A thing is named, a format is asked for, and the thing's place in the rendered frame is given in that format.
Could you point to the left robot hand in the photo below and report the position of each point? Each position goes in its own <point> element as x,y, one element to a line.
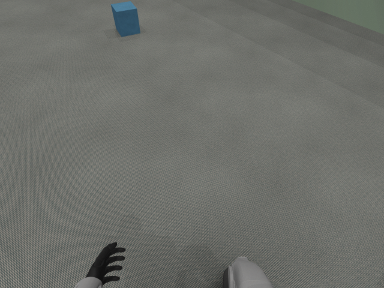
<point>99,268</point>

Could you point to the robot right shin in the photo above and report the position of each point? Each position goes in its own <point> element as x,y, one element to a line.
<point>240,259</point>

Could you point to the robot right thigh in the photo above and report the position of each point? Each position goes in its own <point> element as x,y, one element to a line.
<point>246,274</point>

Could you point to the carton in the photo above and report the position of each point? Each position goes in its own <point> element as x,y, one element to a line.
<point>126,18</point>

